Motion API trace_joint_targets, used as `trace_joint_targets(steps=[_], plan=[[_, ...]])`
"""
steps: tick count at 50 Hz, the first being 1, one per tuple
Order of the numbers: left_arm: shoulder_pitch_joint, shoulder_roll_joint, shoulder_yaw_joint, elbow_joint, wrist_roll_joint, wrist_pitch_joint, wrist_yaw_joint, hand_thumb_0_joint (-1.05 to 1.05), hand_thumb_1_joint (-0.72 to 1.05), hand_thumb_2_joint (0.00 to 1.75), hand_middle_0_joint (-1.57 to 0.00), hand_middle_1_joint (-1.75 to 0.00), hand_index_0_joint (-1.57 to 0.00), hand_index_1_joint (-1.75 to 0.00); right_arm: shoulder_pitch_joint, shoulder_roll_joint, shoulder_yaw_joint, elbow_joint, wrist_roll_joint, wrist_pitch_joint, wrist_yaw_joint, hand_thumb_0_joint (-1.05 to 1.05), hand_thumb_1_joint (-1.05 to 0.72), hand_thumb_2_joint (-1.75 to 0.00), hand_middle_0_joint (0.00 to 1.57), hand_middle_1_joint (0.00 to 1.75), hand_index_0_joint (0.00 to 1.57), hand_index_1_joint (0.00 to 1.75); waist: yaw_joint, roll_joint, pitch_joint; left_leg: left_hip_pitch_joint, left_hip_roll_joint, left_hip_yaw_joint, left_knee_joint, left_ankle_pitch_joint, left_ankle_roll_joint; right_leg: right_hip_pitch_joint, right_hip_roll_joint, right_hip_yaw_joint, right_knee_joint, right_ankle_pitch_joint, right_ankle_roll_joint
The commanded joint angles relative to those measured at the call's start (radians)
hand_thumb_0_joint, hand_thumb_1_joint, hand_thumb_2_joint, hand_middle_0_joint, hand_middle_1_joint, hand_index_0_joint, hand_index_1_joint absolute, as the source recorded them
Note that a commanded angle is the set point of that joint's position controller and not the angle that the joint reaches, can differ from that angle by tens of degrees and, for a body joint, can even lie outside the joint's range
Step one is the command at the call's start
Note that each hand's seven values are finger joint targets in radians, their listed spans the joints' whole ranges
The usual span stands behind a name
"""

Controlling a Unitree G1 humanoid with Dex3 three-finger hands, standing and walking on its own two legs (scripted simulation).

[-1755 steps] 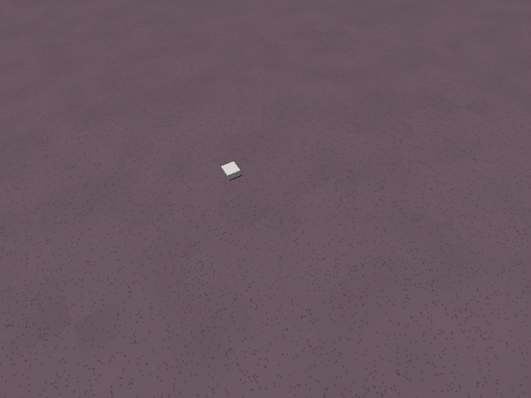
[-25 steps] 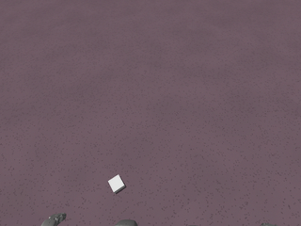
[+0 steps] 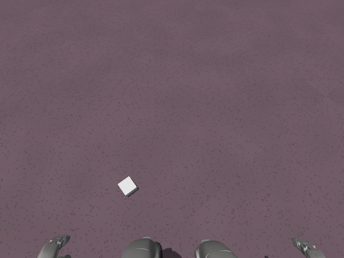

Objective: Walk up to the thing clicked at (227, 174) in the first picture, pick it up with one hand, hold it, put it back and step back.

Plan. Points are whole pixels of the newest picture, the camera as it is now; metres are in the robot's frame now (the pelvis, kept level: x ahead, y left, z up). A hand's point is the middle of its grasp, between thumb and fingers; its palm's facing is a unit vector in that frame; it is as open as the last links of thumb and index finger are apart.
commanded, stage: step back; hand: left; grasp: from above
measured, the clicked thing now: (127, 186) +0.46 +0.27 -0.74
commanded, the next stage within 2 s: none
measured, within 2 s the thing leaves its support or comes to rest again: neither
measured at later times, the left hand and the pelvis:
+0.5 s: hand out of the picture -0.01 +0.25 -0.15, palm faces +0.05 -0.93 -0.36, open 7.4 cm; pelvis -0.13 -0.01 +0.00, yaw +4 degrees
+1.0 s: hand out of the picture -0.22 +0.20 -0.14, palm faces +0.04 -0.91 -0.42, open 7.4 cm; pelvis -0.30 -0.07 +0.00, yaw +3 degrees
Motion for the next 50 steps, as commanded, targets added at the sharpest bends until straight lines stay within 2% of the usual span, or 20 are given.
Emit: trace_joint_targets(steps=[1, 3, 4, 5, 6, 9, 15, 18, 19, 20, 21, 22, 25, 31, 37, 38, 39, 40, 43, 50], plan=[[0.102, 0.157, 0.055, -0.06, 0.006, -0.038, 0.008, 0.0, 0.9, 0.9, -0.2, -0.3, -0.2, -0.3, 0.006, -0.294, -0.073, -0.069, 0.003, -0.008, -0.012, 0.0, -0.9, -0.9, 0.2, 0.3, 0.2, 0.3, 0.021, 0.163, -0.309, 0.195, 0.254, -0.285, -0.086, 0.38, 0.135, 0.073, -0.035, -0.063, -0.299, 0.128, -0.028], [0.151, 0.188, 0.067, -0.048, 0.021, -0.05, 0.01, 0.0, 0.9, 0.9, -0.2, -0.3, -0.2, -0.3, -0.013, -0.264, -0.061, -0.071, 0.016, -0.002, -0.005, 0.0, -0.9, -0.9, 0.2, 0.3, 0.2, 0.3, 0.045, 0.061, -0.314, 0.03, 0.185, -0.231, -0.012, 0.205, 0.049, 0.206, -0.1, 0.029, -0.428, 0.305, -0.071], [0.122, 0.261, 0.085, -0.072, 0.022, -0.055, 0.007, 0.0, 0.9, 0.9, -0.2, -0.3, -0.2, -0.3, -0.013, -0.223, -0.048, -0.086, 0.022, -0.001, 0.0, 0.0, -0.9, -0.9, 0.2, 0.3, 0.2, 0.3, 0.036, -0.125, -0.267, -0.116, 0.029, -0.156, 0.128, -0.009, -0.021, 0.202, -0.252, 0.268, -0.479, 0.364, -0.153], [0.049, 0.335, 0.095, -0.101, 0.016, -0.05, 0.004, 0.0, 0.9, 0.9, -0.2, -0.3, -0.2, -0.3, -0.039, -0.212, -0.055, -0.08, 0.022, 0.007, -0.012, 0.0, -0.9, -0.9, 0.2, 0.3, 0.2, 0.3, 0.064, -0.271, -0.199, -0.104, -0.102, -0.103, 0.375, -0.357, -0.054, 0.005, -0.436, 0.432, -0.566, 0.412, -0.323], [-0.003, 0.307, 0.092, -0.139, 0.021, -0.057, 0.006, 0.0, 0.9, 0.9, -0.2, -0.3, -0.2, -0.3, -0.01, -0.238, -0.06, -0.062, 0.015, 0.013, -0.011, 0.0, -0.9, -0.9, 0.2, 0.3, 0.2, 0.3, 0.037, -0.19, -0.152, -0.071, -0.089, -0.196, 0.523, -0.371, -0.062, -0.08, -0.449, 0.439, -0.562, 0.442, -0.33], [-0.061, 0.223, 0.072, -0.158, 0.011, -0.054, 0.019, 0.0, 0.9, 0.9, -0.2, -0.3, -0.2, -0.3, 0.059, -0.23, -0.047, -0.034, 0.032, 0.003, -0.009, 0.0, -0.9, -0.9, 0.2, 0.3, 0.2, 0.3, 0.004, -0.103, -0.157, -0.11, -0.132, -0.208, 0.589, -0.241, -0.068, -0.001, -0.288, 0.167, -0.462, 0.616, -0.24], [0.009, 0.216, 0.067, -0.186, 0.022, -0.039, 0.026, 0.0, 0.9, 0.9, -0.2, -0.3, -0.2, -0.3, 0.085, -0.222, -0.042, -0.061, 0.016, -0.011, -0.011, 0.0, -0.9, -0.9, 0.2, 0.3, 0.2, 0.3, 0.047, -0.167, -0.253, -0.099, -0.032, -0.137, 0.144, -0.261, -0.066, 0.261, -0.299, 0.146, -0.356, 0.673, -0.218], [0.002, 0.23, 0.06, -0.192, 0.004, -0.02, 0.012, 0.0, 0.9, 0.9, -0.2, -0.3, -0.2, -0.3, 0.157, -0.202, -0.052, -0.03, 0.002, -0.025, -0.004, 0.0, -0.9, -0.9, 0.2, 0.3, 0.2, 0.3, 0.01, -0.113, -0.283, 0.084, -0.044, -0.054, -0.208, 0.044, -0.05, 0.194, -0.238, 0.08, -0.245, 0.596, -0.155], [0.021, 0.196, 0.051, -0.199, 0.002, -0.015, 0.008, 0.0, 0.9, 0.9, -0.2, -0.3, -0.2, -0.3, 0.147, -0.237, -0.064, -0.04, -0.011, -0.031, -0.004, 0.0, -0.9, -0.9, 0.2, 0.3, 0.2, 0.3, 0.021, -0.045, -0.282, 0.158, 0.039, -0.175, -0.232, 0.112, -0.023, 0.077, -0.193, 0.065, -0.211, 0.447, -0.104], [0.029, 0.162, 0.042, -0.207, -0.002, -0.015, 0.004, 0.0, 0.9, 0.9, -0.2, -0.3, -0.2, -0.3, 0.129, -0.334, -0.087, -0.054, -0.025, -0.032, -0.001, 0.0, -0.9, -0.9, 0.2, 0.3, 0.2, 0.3, 0.023, 0.189, -0.269, 0.215, 0.269, -0.493, -0.265, 0.191, 0.074, -0.132, -0.057, -0.021, -0.054, 0.146, -0.042], [-0.068, 0.198, 0.063, -0.217, -0.003, -0.017, 0.021, 0.0, 0.9, 0.9, -0.2, -0.3, -0.2, -0.3, 0.094, -0.417, -0.102, -0.072, -0.016, -0.029, 0.003, 0.0, -0.9, -0.9, 0.2, 0.3, 0.2, 0.3, -0.041, 0.284, -0.237, 0.057, 0.405, -0.613, -0.296, 0.336, 0.225, -0.121, 0.028, 0.0, 0.156, -0.152, -0.017], [-0.082, 0.205, 0.069, -0.203, 0.006, -0.015, 0.028, 0.0, 0.9, 0.9, -0.2, -0.3, -0.2, -0.3, 0.074, -0.389, -0.099, -0.071, -0.019, -0.033, -0.001, 0.0, -0.9, -0.9, 0.2, 0.3, 0.2, 0.3, -0.031, 0.216, -0.201, 0.005, 0.405, -0.595, -0.28, 0.375, 0.25, -0.113, 0.032, 0.096, 0.306, -0.156, -0.019], [0.026, 0.19, 0.07, -0.154, -0.014, -0.016, 0.021, 0.0, 0.9, 0.9, -0.2, -0.3, -0.2, -0.3, 0.0, -0.289, -0.066, -0.089, -0.011, -0.036, -0.018, 0.0, -0.9, -0.9, 0.2, 0.3, 0.2, 0.3, 0.046, 0.124, -0.209, 0.097, 0.263, -0.33, -0.176, 0.519, 0.17, -0.181, 0.051, 0.109, 0.437, -0.038, -0.025], [0.04, 0.174, 0.064, -0.164, 0.0, -0.021, 0.01, 0.0, 0.9, 0.9, -0.2, -0.3, -0.2, -0.3, 0.061, -0.295, -0.079, -0.103, -0.007, -0.027, -0.024, 0.0, -0.9, -0.9, 0.2, 0.3, 0.2, 0.3, -0.01, 0.186, -0.249, 0.238, 0.276, -0.315, -0.13, 0.467, 0.204, -0.151, -0.002, 0.041, 0.155, -0.053, 0.028], [0.222, 0.168, 0.07, -0.058, 0.009, -0.039, -0.002, 0.0, 0.9, 0.9, -0.2, -0.3, -0.2, -0.3, -0.004, -0.316, -0.079, -0.126, -0.002, 0.007, -0.004, 0.0, -0.9, -0.9, 0.2, 0.3, 0.2, 0.3, 0.059, 0.224, -0.299, 0.008, 0.191, -0.253, -0.071, 0.143, 0.082, 0.188, -0.022, -0.108, -0.402, 0.197, -0.038], [0.208, 0.219, 0.087, -0.068, 0.027, -0.045, -0.004, 0.0, 0.9, 0.9, -0.2, -0.3, -0.2, -0.3, 0.023, -0.268, -0.066, -0.129, 0.003, 0.011, -0.001, 0.0, -0.9, -0.9, 0.2, 0.3, 0.2, 0.3, 0.045, 0.095, -0.269, -0.158, 0.106, -0.232, 0.024, -0.015, 0.017, 0.231, -0.112, 0.074, -0.436, 0.129, -0.067], [0.16, 0.326, 0.113, -0.105, 0.026, -0.046, -0.007, 0.0, 0.9, 0.9, -0.2, -0.3, -0.2, -0.3, 0.003, -0.208, -0.052, -0.155, 0.013, 0.005, -0.008, 0.0, -0.9, -0.9, 0.2, 0.3, 0.2, 0.3, 0.053, -0.184, -0.218, -0.304, -0.089, -0.143, 0.225, -0.258, -0.047, 0.16, -0.326, 0.361, -0.537, 0.113, -0.166], [0.094, 0.388, 0.118, -0.141, 0.03, -0.046, -0.003, 0.0, 0.9, 0.9, -0.2, -0.3, -0.2, -0.3, -0.04, -0.244, -0.068, -0.147, 0.005, 0.009, -0.023, 0.0, -0.9, -0.9, 0.2, 0.3, 0.2, 0.3, 0.091, -0.251, -0.184, -0.206, -0.09, -0.203, 0.475, -0.364, -0.068, -0.087, -0.49, 0.514, -0.594, 0.151, -0.313], [-0.077, 0.249, 0.078, -0.168, 0.024, -0.054, 0.015, 0.0, 0.9, 0.9, -0.2, -0.3, -0.2, -0.3, 0.069, -0.245, -0.063, -0.083, 0.024, 0.005, -0.016, 0.0, -0.9, -0.9, 0.2, 0.3, 0.2, 0.3, -0.018, -0.082, -0.152, -0.168, -0.129, -0.246, 0.602, -0.206, -0.059, -0.077, -0.29, 0.147, -0.447, 0.444, -0.199], [0.058, 0.24, 0.076, -0.164, 0.025, -0.04, 0.031, 0.0, 0.9, 0.9, -0.2, -0.3, -0.2, -0.3, 0.056, -0.217, -0.046, -0.09, 0.005, -0.004, -0.014, 0.0, -0.9, -0.9, 0.2, 0.3, 0.2, 0.3, 0.08, -0.165, -0.226, -0.158, -0.069, -0.127, 0.271, -0.285, -0.08, 0.22, -0.329, 0.133, -0.356, 0.637, -0.219]])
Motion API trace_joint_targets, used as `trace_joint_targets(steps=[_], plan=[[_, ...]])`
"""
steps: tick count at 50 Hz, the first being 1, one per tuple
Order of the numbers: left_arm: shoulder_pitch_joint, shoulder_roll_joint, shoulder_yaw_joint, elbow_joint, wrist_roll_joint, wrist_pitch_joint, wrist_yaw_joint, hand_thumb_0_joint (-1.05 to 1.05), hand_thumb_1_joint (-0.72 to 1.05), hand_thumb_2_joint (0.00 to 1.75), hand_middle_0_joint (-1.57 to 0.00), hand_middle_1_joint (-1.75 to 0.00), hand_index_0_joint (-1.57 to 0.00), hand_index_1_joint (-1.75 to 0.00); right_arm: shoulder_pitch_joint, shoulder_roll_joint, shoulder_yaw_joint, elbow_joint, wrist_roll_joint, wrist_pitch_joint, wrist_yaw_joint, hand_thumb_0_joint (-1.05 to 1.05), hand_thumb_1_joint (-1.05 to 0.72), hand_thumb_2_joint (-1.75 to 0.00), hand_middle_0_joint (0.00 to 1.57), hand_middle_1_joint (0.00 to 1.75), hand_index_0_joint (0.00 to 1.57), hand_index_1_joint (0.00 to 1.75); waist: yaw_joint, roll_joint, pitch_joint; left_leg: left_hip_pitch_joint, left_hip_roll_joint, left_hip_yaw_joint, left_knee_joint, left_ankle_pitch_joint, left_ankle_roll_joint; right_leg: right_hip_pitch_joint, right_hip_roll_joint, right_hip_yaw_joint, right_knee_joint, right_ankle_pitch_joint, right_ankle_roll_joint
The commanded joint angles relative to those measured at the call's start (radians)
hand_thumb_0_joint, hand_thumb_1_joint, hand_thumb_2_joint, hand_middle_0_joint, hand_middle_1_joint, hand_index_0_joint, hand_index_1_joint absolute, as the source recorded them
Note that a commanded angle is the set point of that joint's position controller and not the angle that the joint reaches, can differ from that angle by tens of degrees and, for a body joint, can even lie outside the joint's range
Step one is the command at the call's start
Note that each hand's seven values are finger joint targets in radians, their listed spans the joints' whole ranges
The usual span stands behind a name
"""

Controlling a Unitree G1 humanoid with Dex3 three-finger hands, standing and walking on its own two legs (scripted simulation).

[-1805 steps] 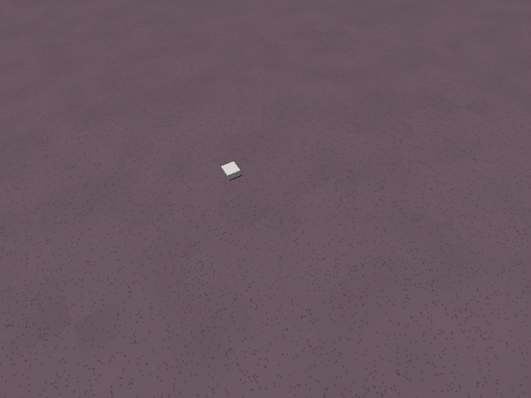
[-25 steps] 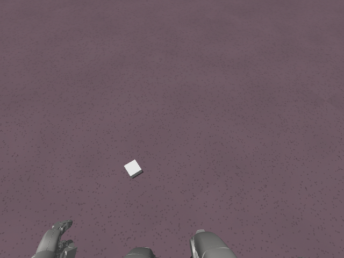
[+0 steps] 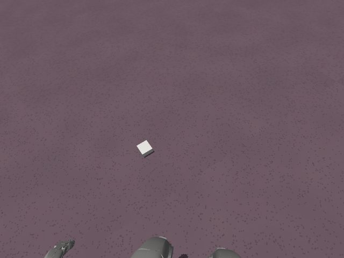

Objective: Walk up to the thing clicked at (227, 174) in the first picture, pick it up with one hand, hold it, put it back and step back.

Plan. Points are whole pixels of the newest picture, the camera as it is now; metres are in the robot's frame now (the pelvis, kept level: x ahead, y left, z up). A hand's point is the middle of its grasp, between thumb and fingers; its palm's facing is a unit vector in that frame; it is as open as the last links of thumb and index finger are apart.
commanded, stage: step back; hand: left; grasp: from above
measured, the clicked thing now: (144, 148) +0.78 +0.29 -0.74
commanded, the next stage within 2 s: stand in 1.62 s
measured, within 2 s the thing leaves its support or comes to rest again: neither
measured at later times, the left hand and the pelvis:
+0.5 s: hand out of the picture -0.11 +0.25 -0.15, palm faces -0.04 -0.91 -0.41, open 7.4 cm; pelvis -0.19 -0.02 -0.01, yaw -2 degrees
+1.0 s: hand out of the picture -0.20 +0.26 -0.14, palm faces +0.02 -0.92 -0.38, open 7.4 cm; pelvis -0.25 -0.02 +0.01, yaw +2 degrees
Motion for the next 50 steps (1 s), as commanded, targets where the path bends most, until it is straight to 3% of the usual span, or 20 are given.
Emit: trace_joint_targets(steps=[1, 4, 5, 6, 7, 11, 18, 21, 23, 24, 25, 28, 32, 34, 37, 38, 39, 40, 43, 50], plan=[[-0.024, 0.28, 0.073, -0.105, -0.008, -0.024, 0.035, 0.0, 0.9, 0.9, -0.2, -0.3, -0.2, -0.3, -0.008, -0.146, -0.04, -0.085, -0.013, -0.033, -0.009, 0.0, -0.9, -0.9, 0.2, 0.3, 0.2, 0.3, 0.036, -0.235, -0.172, -0.004, 0.054, 0.067, -0.242, -0.036, 0.007, 0.22, -0.25, 0.239, -0.148, 0.44, -0.196], [-0.073, 0.274, 0.054, -0.118, -0.025, -0.007, 0.028, 0.0, 0.9, 0.9, -0.2, -0.3, -0.2, -0.3, 0.115, -0.151, -0.055, -0.028, -0.019, -0.037, -0.003, 0.0, -0.9, -0.9, 0.2, 0.3, 0.2, 0.3, -0.028, -0.17, -0.223, 0.218, 0.069, 0.115, -0.61, 0.237, 0.044, 0.13, -0.201, 0.179, -0.031, 0.37, -0.124], [-0.042, 0.231, 0.039, -0.123, -0.027, -0.001, 0.026, 0.0, 0.9, 0.9, -0.2, -0.3, -0.2, -0.3, 0.099, -0.186, -0.067, -0.035, -0.033, -0.04, -0.004, 0.0, -0.9, -0.9, 0.2, 0.3, 0.2, 0.3, -0.02, -0.061, -0.224, 0.291, 0.175, -0.057, -0.672, 0.295, 0.078, 0.0, -0.138, 0.144, 0.049, 0.201, -0.07], [-0.061, 0.199, 0.03, -0.138, -0.036, -0.006, 0.027, 0.0, 0.9, 0.9, -0.2, -0.3, -0.2, -0.3, 0.035, -0.311, -0.088, -0.058, -0.029, -0.037, 0.006, 0.0, -0.9, -0.9, 0.2, 0.3, 0.2, 0.3, -0.016, 0.226, -0.204, 0.283, 0.423, -0.374, -0.716, 0.438, 0.216, -0.181, 0.061, -0.022, 0.225, -0.178, -0.005], [-0.135, 0.249, 0.063, -0.134, -0.027, -0.007, 0.042, 0.0, 0.9, 0.9, -0.2, -0.3, -0.2, -0.3, 0.018, -0.36, -0.098, -0.079, -0.032, -0.039, 0.01, 0.0, -0.9, -0.9, 0.2, 0.3, 0.2, 0.3, -0.074, 0.233, -0.182, 0.117, 0.523, -0.493, -0.742, 0.514, 0.35, -0.115, 0.079, 0.096, 0.452, -0.394, 0.012], [-0.013, 0.231, 0.057, -0.055, -0.047, 0.001, 0.036, 0.0, 0.9, 0.9, -0.2, -0.3, -0.2, -0.3, -0.1, -0.216, -0.053, -0.086, -0.029, -0.047, -0.013, 0.0, -0.9, -0.9, 0.2, 0.3, 0.2, 0.3, 0.028, 0.073, -0.164, 0.156, 0.353, -0.132, -0.602, 0.729, 0.25, -0.138, 0.117, 0.176, 0.665, -0.231, -0.003], [-0.003, 0.209, 0.044, -0.045, -0.03, -0.027, 0.025, 0.0, 0.9, 0.9, -0.2, -0.3, -0.2, -0.3, -0.041, -0.216, -0.058, -0.09, -0.031, -0.02, -0.001, 0.0, -0.9, -0.9, 0.2, 0.3, 0.2, 0.3, -0.038, 0.167, -0.219, 0.321, 0.344, -0.118, -0.563, 0.615, 0.254, -0.042, 0.054, 0.032, 0.133, -0.22, 0.036], [0.115, 0.202, 0.046, 0.029, -0.025, -0.045, 0.016, 0.0, 0.9, 0.9, -0.2, -0.3, -0.2, -0.3, -0.092, -0.24, -0.063, -0.09, -0.018, 0.002, 0.012, 0.0, -0.9, -0.9, 0.2, 0.3, 0.2, 0.3, 0.02, 0.181, -0.27, 0.226, 0.312, -0.075, -0.526, 0.376, 0.191, 0.158, 0.07, -0.035, -0.226, -0.043, -0.01], [0.125, 0.31, 0.08, 0.035, 0.005, -0.061, 0.019, 0.0, 0.9, 0.9, -0.2, -0.3, -0.2, -0.3, -0.084, -0.138, -0.033, -0.106, -0.012, 0.001, 0.016, 0.0, -0.9, -0.9, 0.2, 0.3, 0.2, 0.3, 0.022, -0.127, -0.199, -0.141, 0.125, 0.006, -0.285, 0.053, 0.071, 0.262, -0.143, 0.372, -0.325, -0.185, -0.084], [0.045, 0.425, 0.103, 0.001, 0.005, -0.056, 0.02, 0.0, 0.9, 0.9, -0.2, -0.3, -0.2, -0.3, -0.144, -0.141, -0.041, -0.123, -0.015, 0.001, 0.001, 0.0, -0.9, -0.9, 0.2, 0.3, 0.2, 0.3, 0.066, -0.267, -0.145, -0.111, 0.041, -0.026, -0.089, -0.097, 0.02, -0.016, -0.384, 0.589, -0.4, -0.227, -0.256], [-0.033, 0.421, 0.103, -0.023, -0.002, -0.063, 0.027, 0.0, 0.9, 0.9, -0.2, -0.3, -0.2, -0.3, -0.143, -0.188, -0.06, -0.111, -0.012, 0.006, -0.001, 0.0, -0.9, -0.9, 0.2, 0.3, 0.2, 0.3, 0.034, -0.213, -0.069, -0.068, 0.085, -0.133, 0.062, -0.065, 0.01, -0.153, -0.427, 0.617, -0.416, -0.232, -0.291], [-0.12, 0.301, 0.073, -0.025, -0.002, -0.069, 0.032, 0.0, 0.9, 0.9, -0.2, -0.3, -0.2, -0.3, -0.046, -0.173, -0.052, -0.047, -0.001, -0.009, 0.007, 0.0, -0.9, -0.9, 0.2, 0.3, 0.2, 0.3, -0.034, -0.112, -0.065, -0.068, 0.014, -0.061, 0.12, 0.08, 0.001, -0.065, -0.217, 0.257, -0.283, -0.038, -0.182], [-0.046, 0.316, 0.084, -0.007, 0.012, -0.075, 0.02, 0.0, 0.9, 0.9, -0.2, -0.3, -0.2, -0.3, -0.047, -0.185, -0.057, -0.034, -0.022, -0.024, 0.03, 0.0, -0.9, -0.9, 0.2, 0.3, 0.2, 0.3, 0.024, -0.196, -0.069, -0.092, 0.071, 0.013, -0.104, 0.048, -0.018, 0.056, -0.195, 0.286, -0.33, -0.482, -0.151], [-0.004, 0.324, 0.088, 0.013, 0.012, -0.076, 0.012, 0.0, 0.9, 0.9, -0.2, -0.3, -0.2, -0.3, -0.072, -0.167, -0.052, -0.028, -0.029, -0.041, 0.038, 0.0, -0.9, -0.9, 0.2, 0.3, 0.2, 0.3, 0.056, -0.226, -0.079, -0.044, 0.085, 0.048, -0.296, -0.049, -0.008, 0.101, -0.227, 0.312, -0.341, -0.518, -0.163], [-0.034, 0.314, 0.068, 0.022, 0.003, -0.057, 0.001, 0.0, 0.9, 0.9, -0.2, -0.3, -0.2, -0.3, 0.052, -0.15, -0.062, 0.047, -0.022, -0.063, 0.04, 0.0, -0.9, -0.9, 0.2, 0.3, 0.2, 0.3, -0.01, -0.168, -0.116, 0.278, 0.062, 0.137, -0.642, 0.085, 0.037, -0.013, -0.171, 0.182, -0.245, -0.393, -0.12], [0.008, 0.258, 0.045, 0.03, 0.002, -0.05, -0.001, 0.0, 0.9, 0.9, -0.2, -0.3, -0.2, -0.3, 0.082, -0.168, -0.075, 0.071, -0.029, -0.072, 0.035, 0.0, -0.9, -0.9, 0.2, 0.3, 0.2, 0.3, -0.023, -0.048, -0.129, 0.407, 0.078, 0.066, -0.693, 0.091, 0.049, -0.115, -0.104, 0.108, -0.107, -0.366, -0.087], [-0.003, 0.182, 0.021, 0.009, -0.018, -0.051, -0.005, 0.0, 0.9, 0.9, -0.2, -0.3, -0.2, -0.3, 0.094, -0.245, -0.086, 0.059, -0.043, -0.081, 0.027, 0.0, -0.9, -0.9, 0.2, 0.3, 0.2, 0.3, -0.042, 0.194, -0.119, 0.423, 0.317, -0.388, -0.834, -0.274, 0.141, -0.322, 0.013, 0.004, 0.112, -0.312, 0.001], [-0.109, 0.269, 0.053, 0.015, -0.019, -0.056, 0.001, 0.0, 0.9, 0.9, -0.2, -0.3, -0.2, -0.3, 0.076, -0.329, -0.097, 0.048, -0.038, -0.082, 0.03, 0.0, -0.9, -0.9, 0.2, 0.3, 0.2, 0.3, -0.074, 0.146, -0.041, 0.179, 0.458, -0.582, -0.909, -0.517, 0.267, -0.284, 0.007, 0.04, 0.242, -0.307, 0.001], [-0.042, 0.251, 0.045, 0.052, -0.028, -0.073, -0.016, 0.0, 0.9, 0.9, -0.2, -0.3, -0.2, -0.3, -0.014, -0.228, -0.067, 0.033, -0.04, -0.107, 0.022, 0.0, -0.9, -0.9, 0.2, 0.3, 0.2, 0.3, -0.008, 0.06, -0.047, 0.251, 0.337, -0.302, -0.809, -0.156, 0.201, -0.226, -0.023, 0.077, 0.244, -0.142, -0.01], [0.03, 0.228, 0.057, 0.096, -0.019, -0.08, -0.029, 0.0, 0.9, 0.9, -0.2, -0.3, -0.2, -0.3, -0.022, -0.239, -0.078, 0.021, -0.035, -0.077, 0.031, 0.0, -0.9, -0.9, 0.2, 0.3, 0.2, 0.3, 0.005, 0.175, -0.055, 0.032, 0.296, -0.134, -0.736, -0.176, 0.171, 0.117, 0.041, -0.051, -0.059, -0.086, -0.019]])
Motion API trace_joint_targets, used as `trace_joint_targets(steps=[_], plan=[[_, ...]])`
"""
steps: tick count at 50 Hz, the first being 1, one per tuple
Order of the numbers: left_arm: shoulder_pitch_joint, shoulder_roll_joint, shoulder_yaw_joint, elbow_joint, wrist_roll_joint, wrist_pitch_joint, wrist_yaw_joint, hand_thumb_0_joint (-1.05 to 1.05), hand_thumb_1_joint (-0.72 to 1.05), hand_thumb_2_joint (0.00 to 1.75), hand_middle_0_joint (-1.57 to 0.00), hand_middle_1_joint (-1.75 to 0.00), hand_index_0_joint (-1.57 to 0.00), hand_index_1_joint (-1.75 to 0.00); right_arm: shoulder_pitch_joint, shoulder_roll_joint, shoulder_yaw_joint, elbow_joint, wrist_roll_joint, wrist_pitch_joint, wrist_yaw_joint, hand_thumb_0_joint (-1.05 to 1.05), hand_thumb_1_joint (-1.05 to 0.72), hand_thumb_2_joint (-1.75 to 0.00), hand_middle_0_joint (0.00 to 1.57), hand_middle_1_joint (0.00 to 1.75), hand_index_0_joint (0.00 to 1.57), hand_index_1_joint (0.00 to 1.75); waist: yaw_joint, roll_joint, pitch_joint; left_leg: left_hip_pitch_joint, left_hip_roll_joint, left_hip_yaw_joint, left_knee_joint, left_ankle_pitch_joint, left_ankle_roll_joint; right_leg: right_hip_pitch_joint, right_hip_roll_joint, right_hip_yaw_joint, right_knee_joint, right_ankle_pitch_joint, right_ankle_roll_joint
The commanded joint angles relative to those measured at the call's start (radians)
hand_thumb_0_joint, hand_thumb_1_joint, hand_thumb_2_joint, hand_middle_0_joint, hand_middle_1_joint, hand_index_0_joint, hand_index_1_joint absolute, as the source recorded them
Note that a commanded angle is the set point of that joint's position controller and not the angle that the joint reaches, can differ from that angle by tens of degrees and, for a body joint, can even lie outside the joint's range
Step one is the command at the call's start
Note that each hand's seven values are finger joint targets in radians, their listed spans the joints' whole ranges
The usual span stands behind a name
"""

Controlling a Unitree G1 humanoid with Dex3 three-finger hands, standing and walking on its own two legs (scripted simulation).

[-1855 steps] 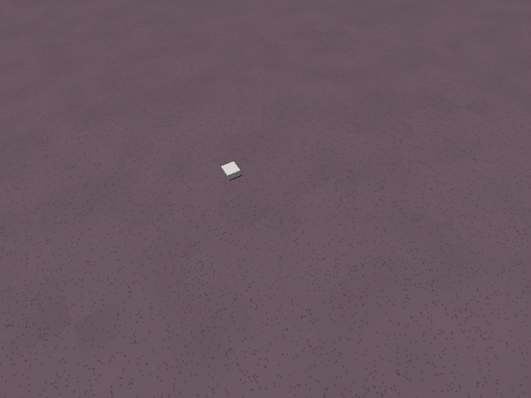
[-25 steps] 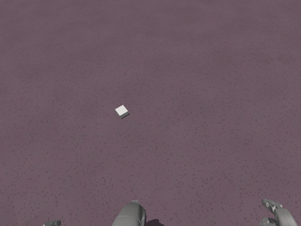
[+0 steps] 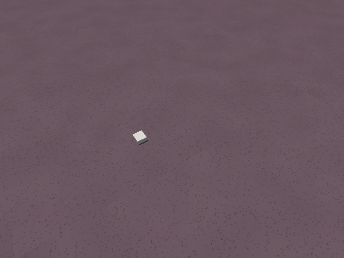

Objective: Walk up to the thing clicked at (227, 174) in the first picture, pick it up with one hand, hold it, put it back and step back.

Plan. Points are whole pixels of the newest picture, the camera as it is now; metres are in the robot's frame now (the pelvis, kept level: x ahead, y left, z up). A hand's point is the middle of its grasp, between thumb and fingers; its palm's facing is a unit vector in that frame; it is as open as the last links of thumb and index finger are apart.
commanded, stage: step back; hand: left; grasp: from above
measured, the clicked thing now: (139, 137) +1.03 +0.28 -0.75
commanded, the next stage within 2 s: stand in 0.62 s
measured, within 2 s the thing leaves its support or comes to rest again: neither
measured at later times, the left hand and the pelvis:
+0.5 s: hand out of the picture +0.11 +0.27 -0.16, palm faces +0.03 -0.93 -0.37, open 7.4 cm; pelvis +0.05 +0.00 -0.01, yaw +0 degrees
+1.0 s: hand (83, 251) +0.17 +0.25 -0.14, palm faces -0.05 -0.94 -0.33, open 7.4 cm; pelvis +0.07 +0.00 +0.01, yaw -1 degrees
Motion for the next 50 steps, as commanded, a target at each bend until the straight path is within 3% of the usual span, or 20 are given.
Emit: trace_joint_targets(steps=[1, 2, 3, 4, 5, 8, 10, 11, 14, 15, 18, 19, 20, 21, 22, 25, 28, 34, 39, 50], plan=[[0.032, 0.148, 0.046, -0.049, 0.002, -0.043, 0.022, 0.0, 0.9, 0.9, -0.2, -0.3, -0.2, -0.3, -0.133, -0.277, -0.065, -0.105, 0.01, -0.008, -0.019, 0.0, -0.9, -0.9, 0.2, 0.3, 0.2, 0.3, 0.069, 0.182, 0.02, -0.229, 0.146, -0.172, -0.148, -0.346, 0.122, 0.219, 0.045, -0.069, -0.243, 0.116, -0.016], [0.077, 0.155, 0.051, -0.033, 0.007, -0.051, 0.031, 0.0, 0.9, 0.9, -0.2, -0.3, -0.2, -0.3, -0.104, -0.223, -0.05, -0.106, 0.012, -0.002, -0.021, 0.0, -0.9, -0.9, 0.2, 0.3, 0.2, 0.3, 0.088, 0.089, -0.006, -0.274, 0.103, -0.123, -0.008, -0.302, 0.091, 0.326, 0.042, -0.032, -0.323, 0.104, -0.015], [0.116, 0.212, 0.069, -0.03, 0.022, -0.06, 0.042, 0.0, 0.9, 0.9, -0.2, -0.3, -0.2, -0.3, -0.089, -0.151, -0.028, -0.124, 0.02, -0.004, -0.024, 0.0, -0.9, -0.9, 0.2, 0.3, 0.2, 0.3, 0.1, -0.103, -0.021, -0.42, 0.007, -0.055, 0.245, -0.267, 0.044, 0.419, -0.109, 0.261, -0.434, -0.078, -0.057], [0.104, 0.304, 0.086, -0.05, 0.021, -0.066, 0.045, 0.0, 0.9, 0.9, -0.2, -0.3, -0.2, -0.3, -0.113, -0.157, -0.027, -0.138, 0.016, -0.007, -0.033, 0.0, -0.9, -0.9, 0.2, 0.3, 0.2, 0.3, 0.113, -0.182, 0.009, -0.518, -0.077, -0.037, 0.421, -0.297, 0.019, 0.324, -0.346, 0.609, -0.571, -0.306, -0.166], [0.042, 0.321, 0.086, -0.083, 0.014, -0.071, 0.044, 0.0, 0.9, 0.9, -0.2, -0.3, -0.2, -0.3, -0.119, -0.233, -0.049, -0.129, 0.014, -0.012, -0.042, 0.0, -0.9, -0.9, 0.2, 0.3, 0.2, 0.3, 0.095, -0.08, 0.08, -0.474, -0.019, -0.143, 0.468, -0.272, 0.016, 0.19, -0.419, 0.673, -0.569, -0.288, -0.248], [-0.025, 0.238, 0.066, -0.095, -0.004, -0.088, 0.051, 0.0, 0.9, 0.9, -0.2, -0.3, -0.2, -0.3, -0.035, -0.224, -0.048, -0.072, 0.028, -0.022, -0.036, 0.0, -0.9, -0.9, 0.2, 0.3, 0.2, 0.3, 0.041, -0.034, 0.064, -0.398, 0.015, -0.145, 0.44, -0.111, 0.011, 0.197, -0.282, 0.369, -0.487, 0.072, -0.162], [-0.036, 0.213, 0.051, -0.095, -0.006, -0.092, 0.051, 0.0, 0.9, 0.9, -0.2, -0.3, -0.2, -0.3, -0.018, -0.206, -0.044, -0.055, 0.023, -0.019, -0.028, 0.0, -0.9, -0.9, 0.2, 0.3, 0.2, 0.3, 0.036, -0.066, 0.019, -0.29, 0.015, -0.105, 0.37, -0.082, -0.004, 0.156, -0.248, 0.243, -0.435, 0.31, -0.153], [-0.049, 0.21, 0.047, -0.097, -0.004, -0.091, 0.052, 0.0, 0.9, 0.9, -0.2, -0.3, -0.2, -0.3, -0.025, -0.192, -0.04, -0.057, 0.021, -0.014, -0.027, 0.0, -0.9, -0.9, 0.2, 0.3, 0.2, 0.3, 0.034, -0.089, 0.014, -0.248, 0.022, -0.076, 0.306, -0.089, -0.01, 0.13, -0.253, 0.203, -0.417, 0.389, -0.163], [-0.056, 0.195, 0.029, -0.1, -0.015, -0.081, 0.057, 0.0, 0.9, 0.9, -0.2, -0.3, -0.2, -0.3, -0.074, -0.163, -0.028, -0.062, 0.025, -0.014, -0.027, 0.0, -0.9, -0.9, 0.2, 0.3, 0.2, 0.3, 0.039, -0.116, -0.033, -0.123, 0.017, 0.033, 0.131, -0.012, -0.004, 0.133, -0.226, 0.103, -0.307, 0.707, -0.135], [-0.057, 0.199, 0.021, -0.095, -0.019, -0.074, 0.06, 0.0, 0.9, 0.9, -0.2, -0.3, -0.2, -0.3, -0.098, -0.16, -0.031, -0.062, 0.025, -0.013, -0.029, 0.0, -0.9, -0.9, 0.2, 0.3, 0.2, 0.3, 0.039, -0.115, -0.032, -0.088, 0.012, 0.054, 0.092, 0.031, 0.002, 0.116, -0.213, 0.09, -0.274, 0.744, -0.122], [-0.074, 0.177, 0.004, -0.107, -0.023, -0.056, 0.063, 0.0, 0.9, 0.9, -0.2, -0.3, -0.2, -0.3, -0.081, -0.189, -0.039, -0.035, 0.022, -0.015, -0.039, 0.0, -0.9, -0.9, 0.2, 0.3, 0.2, 0.3, 0.011, -0.028, -0.076, 0.075, 0.043, 0.009, -0.063, 0.3, 0.037, 0.051, -0.162, 0.076, -0.173, 0.606, -0.062], [-0.054, 0.142, -0.008, -0.113, -0.028, -0.051, 0.061, 0.0, 0.9, 0.9, -0.2, -0.3, -0.2, -0.3, -0.084, -0.238, -0.047, -0.038, 0.017, -0.019, -0.045, 0.0, -0.9, -0.9, 0.2, 0.3, 0.2, 0.3, 0.017, 0.081, -0.116, 0.11, 0.157, -0.128, -0.087, 0.378, 0.075, 0.009, -0.105, 0.057, -0.117, 0.455, -0.03], [-0.029, 0.143, -0.006, -0.091, -0.045, -0.039, 0.065, 0.0, 0.9, 0.9, -0.2, -0.3, -0.2, -0.3, -0.15, -0.277, -0.044, -0.057, 0.031, -0.019, -0.043, 0.0, -0.9, -0.9, 0.2, 0.3, 0.2, 0.3, 0.037, 0.164, -0.158, 0.009, 0.266, -0.257, -0.119, 0.333, 0.174, 0.079, -0.012, 0.004, -0.024, 0.184, -0.002], [-0.026, 0.148, -0.001, -0.063, -0.039, -0.031, 0.068, 0.0, 0.9, 0.9, -0.2, -0.3, -0.2, -0.3, -0.187, -0.283, -0.044, -0.057, 0.033, -0.016, -0.041, 0.0, -0.9, -0.9, 0.2, 0.3, 0.2, 0.3, 0.042, 0.171, -0.147, -0.05, 0.306, -0.28, -0.152, 0.252, 0.211, 0.137, -0.002, -0.003, -0.028, 0.011, -0.004], [-0.03, 0.142, -0.007, -0.054, -0.031, -0.033, 0.066, 0.0, 0.9, 0.9, -0.2, -0.3, -0.2, -0.3, -0.203, -0.273, -0.04, -0.05, 0.027, -0.014, -0.041, 0.0, -0.9, -0.9, 0.2, 0.3, 0.2, 0.3, 0.046, 0.155, -0.143, -0.048, 0.287, -0.249, -0.153, 0.231, 0.197, 0.135, -0.005, 0.01, -0.064, 0.002, -0.015], [0.001, 0.156, -0.004, -0.009, -0.019, -0.046, 0.064, 0.0, 0.9, 0.9, -0.2, -0.3, -0.2, -0.3, -0.268, -0.229, -0.017, -0.04, 0.032, -0.007, -0.039, 0.0, -0.9, -0.9, 0.2, 0.3, 0.2, 0.3, 0.063, 0.164, -0.106, -0.122, 0.193, -0.144, -0.099, 0.168, 0.082, 0.191, -0.047, 0.077, -0.236, 0.192, -0.028], [-0.093, 0.193, 0.001, -0.008, -0.015, -0.055, 0.058, 0.0, 0.9, 0.9, -0.2, -0.3, -0.2, -0.3, -0.277, -0.194, -0.007, -0.008, 0.035, -0.004, -0.036, 0.0, -0.9, -0.9, 0.2, 0.3, 0.2, 0.3, 0.017, 0.057, -0.055, -0.036, 0.11, -0.062, -0.076, 0.078, 0.023, 0.065, -0.121, 0.18, -0.341, 0.232, -0.05], [-0.144, 0.141, -0.04, 0.038, -0.027, -0.061, 0.048, 0.0, 0.9, 0.9, -0.2, -0.3, -0.2, -0.3, -0.277, -0.189, 0.004, 0.048, 0.046, -0.026, -0.021, 0.0, -0.9, -0.9, 0.2, 0.3, 0.2, 0.3, 0.004, 0.018, -0.133, 0.129, 0.127, -0.052, -0.145, 0.331, 0.03, 0.167, -0.109, 0.113, -0.411, 0.39, -0.007], [-0.154, 0.141, -0.042, 0.065, -0.028, -0.058, 0.048, 0.0, 0.9, 0.9, -0.2, -0.3, -0.2, -0.3, -0.284, -0.192, 0.008, 0.077, 0.044, -0.031, -0.023, 0.0, -0.9, -0.9, 0.2, 0.3, 0.2, 0.3, 0.015, 0.01, -0.117, 0.139, 0.127, -0.04, -0.194, 0.364, 0.017, 0.219, -0.117, 0.099, -0.445, 0.448, 0.0], [-0.186, 0.142, -0.039, 0.087, -0.024, -0.052, 0.049, 0.0, 0.9, 0.9, -0.2, -0.3, -0.2, -0.3, -0.28, -0.188, 0.011, 0.11, 0.044, -0.027, -0.025, 0.0, -0.9, -0.9, 0.2, 0.3, 0.2, 0.3, 0.014, 0.031, -0.08, 0.102, 0.126, -0.037, -0.256, 0.266, 0.001, 0.23, -0.122, 0.096, -0.508, 0.333, 0.006]])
